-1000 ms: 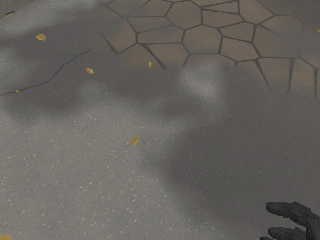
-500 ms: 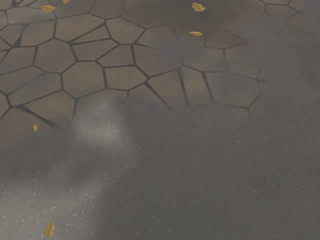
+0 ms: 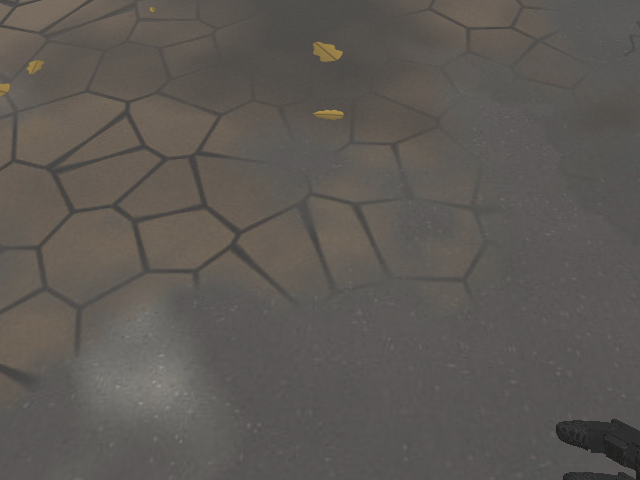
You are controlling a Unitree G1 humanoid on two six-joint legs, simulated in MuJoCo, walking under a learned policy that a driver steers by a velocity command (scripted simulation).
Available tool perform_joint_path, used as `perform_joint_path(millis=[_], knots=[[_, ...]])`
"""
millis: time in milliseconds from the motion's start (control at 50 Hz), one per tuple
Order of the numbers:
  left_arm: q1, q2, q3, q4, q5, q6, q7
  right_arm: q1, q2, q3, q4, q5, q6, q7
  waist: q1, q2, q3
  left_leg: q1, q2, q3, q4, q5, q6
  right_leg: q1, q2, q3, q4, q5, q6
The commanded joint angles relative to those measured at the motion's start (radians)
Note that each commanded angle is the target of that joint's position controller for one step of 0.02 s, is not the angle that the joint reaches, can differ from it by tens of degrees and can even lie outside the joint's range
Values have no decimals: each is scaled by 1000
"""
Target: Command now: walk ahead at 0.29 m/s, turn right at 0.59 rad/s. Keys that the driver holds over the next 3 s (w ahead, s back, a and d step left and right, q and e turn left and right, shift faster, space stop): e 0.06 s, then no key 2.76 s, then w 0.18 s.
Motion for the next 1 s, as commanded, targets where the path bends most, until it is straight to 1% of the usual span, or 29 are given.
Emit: perform_joint_path(millis=[20, 40, 60, 80, 100, 120, 140, 160, 180, 200, 220, 240, 260, 280, 320, 340, 360, 380, 400, 420, 440, 460, 480, 500, 520, 580, 680, 800, 1000], knots=[[-69, 129, 35, -80, -1, 4, 13, 80, -142, -54, -44, -9, -25, -6, -112, -162, -102, 251, -11, 32, -95, 71, 53, -42, -161, 180, 130, 517, -49], [-73, 76, 18, -109, 12, 1, 12, 173, -193, -65, -42, -29, -27, -14, -145, -82, -227, 482, 133, -71, -50, 301, 112, -133, -100, 130, 343, 367, -4], [105, 3, -2, -102, 25, 0, 10, 224, -230, -66, -44, -46, -12, -20, -76, 181, -357, 793, 403, -358, 14, 666, 264, -397, 36, 26, 646, -351, 64], [216, 93, 6, -89, 3, -2, 5, 259, -221, -71, -24, -12, 8, -11, -63, 269, -454, 839, 498, -590, -23, 437, 358, -507, -13, 15, 838, -378, 89], [129, 158, 25, -74, -9, 11, 8, 204, -148, -53, -52, -5, 20, -13, -93, 144, -342, 739, 420, -487, -70, 252, 324, -557, -55, 10, 905, -282, 118], [28, 175, 31, -88, -4, 27, 14, 151, -104, -36, -58, -9, 34, -16, -106, 73, -246, 623, 355, -346, -91, 172, 280, -566, -78, -34, 889, -215, 130], [-19, 167, 33, -95, 3, 44, 20, 109, -82, -23, -59, -11, 44, -16, -97, 49, -181, 511, 303, -262, -112, 159, 265, -539, -100, -48, 856, -183, 138], [-28, 141, 29, -104, 5, 57, 21, 78, -81, -18, -50, -15, 50, -16, -72, 66, -135, 404, 268, -202, -140, 150, 257, -484, -119, -54, 795, -165, 138], [-17, 105, 19, -103, 7, 63, 20, 66, -92, -21, -39, -21, 51, -15, -57, 88, -112, 322, 230, -136, -171, 158, 250, -410, -119, -83, 718, -144, 137], [-6, 73, 10, -100, 10, 64, 21, 55, -94, -22, -29, -23, 50, -14, -48, 103, -113, 294, 211, -91, -181, 195, 254, -361, -115, -107, 636, -132, 138], [-6, 53, 2, -98, 16, 61, 21, 49, -97, -23, -20, -22, 49, -14, -46, 107, -128, 288, 210, -65, -180, 254, 265, -319, -116, -121, 559, -121, 138], [-15, 43, -4, -98, 22, 59, 20, 45, -105, -25, -12, -18, 50, -15, -48, 106, -148, 291, 217, -50, -175, 299, 274, -278, -122, -128, 487, -94, 135], [-30, 41, -8, -100, 25, 57, 17, 45, -114, -28, -4, -12, 52, -15, -55, 109, -169, 301, 226, -44, -172, 311, 280, -243, -129, -132, 421, -51, 131], [-45, 46, -9, -101, 24, 58, 14, 49, -123, -30, 4, -5, 57, -16, -63, 112, -183, 312, 235, -46, -172, 284, 284, -216, -132, -138, 367, -14, 127], [-70, 64, -6, -104, 22, 64, 6, 59, -137, -31, 16, 5, 69, -15, -75, 109, -179, 310, 241, -58, -180, 117, 281, -168, -130, -150, 273, 35, 113], [-76, 66, -5, -102, 22, 66, 2, 53, -138, -28, 20, 8, 75, -14, -70, 103, -162, 289, 234, -58, -180, 4, 269, -134, -124, -161, 205, 76, 100], [-74, 60, -6, -96, 26, 67, -2, 42, -132, -24, 25, 13, 80, -13, -57, 96, -141, 255, 218, -51, -174, -107, 249, -81, -114, -177, 112, 139, 84], [-81, 59, -6, -95, 33, 66, -4, 52, -111, -14, 35, 15, 81, -12, -51, 87, -120, 214, 196, -45, -165, -204, 213, -25, -111, -176, 29, 180, 62], [-99, 77, -6, -111, 45, 64, -2, 89, -79, 0, 54, 9, 78, -8, -56, 52, -107, 169, 168, -34, -148, -295, 148, 29, -157, -113, -37, 243, 32], [-110, 134, -1, -132, 53, 62, 5, 112, -49, 12, 53, -13, 73, -2, -90, -73, -111, 129, 98, 36, -40, -384, 79, 56, -291, 35, -77, 349, -16], [-170, 129, -5, -113, 55, 58, 1, 166, -18, 16, 61, -14, 74, -6, -157, -246, -103, 261, 34, 114, -40, -375, 33, -145, -318, 62, -107, 135, -76], [-217, 68, -18, -136, 53, 47, -8, 127, -67, 9, 73, -23, 79, -12, -127, -200, -57, 316, 33, 105, -33, -295, 10, -210, -258, 28, -130, -10, -55], [-211, 47, -26, -123, 62, 38, -12, 110, -77, 5, 77, -23, 80, -13, -121, -188, -38, 327, 34, 104, -43, -250, 8, -224, -227, 0, -125, -56, -19], [-204, 64, -22, -119, 61, 31, -13, 116, -82, 3, 92, -19, 84, -18, -117, -173, -20, 328, 41, 102, -45, -237, 14, -229, -203, -22, -112, -35, 5], [-193, 69, -21, -114, 54, 25, -13, 126, -100, -1, 101, -19, 85, -20, -111, -145, -5, 312, 46, 94, -54, -228, 21, -220, -198, -30, -97, 7, 15], [-151, 64, -23, -101, 44, 19, -7, 130, -84, 3, 126, -11, 78, -17, -100, -87, -27, 303, 54, 88, -64, -198, 32, -160, -185, -54, -41, 140, 18], [-152, 51, -23, -97, 41, 21, -4, 131, -80, 3, 168, -5, 79, -21, -99, -50, -52, 328, 58, 88, -54, -148, 29, -131, -171, -73, -13, 244, 14], [-141, 42, -20, -71, 38, 19, -4, 132, -87, 2, 217, -1, 89, -33, -104, -40, -62, 358, 63, 84, -44, -109, 31, -120, -160, -89, -7, 309, 18], [-114, 39, -16, 5, 35, 14, 4, 120, -89, -1, 292, 2, 104, -49, -108, -46, -42, 377, 61, 84, -54, -108, 33, -117, -147, -109, -26, 318, 28]])
Next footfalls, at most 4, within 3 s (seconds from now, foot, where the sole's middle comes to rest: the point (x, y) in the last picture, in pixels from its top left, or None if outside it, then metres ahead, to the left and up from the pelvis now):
0.04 left None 0.20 0.13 -0.77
0.40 right None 0.14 -0.12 -0.77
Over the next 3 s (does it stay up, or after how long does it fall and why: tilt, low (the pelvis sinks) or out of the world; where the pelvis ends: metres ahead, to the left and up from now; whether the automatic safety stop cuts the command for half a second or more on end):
stays up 0.16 0.01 0.00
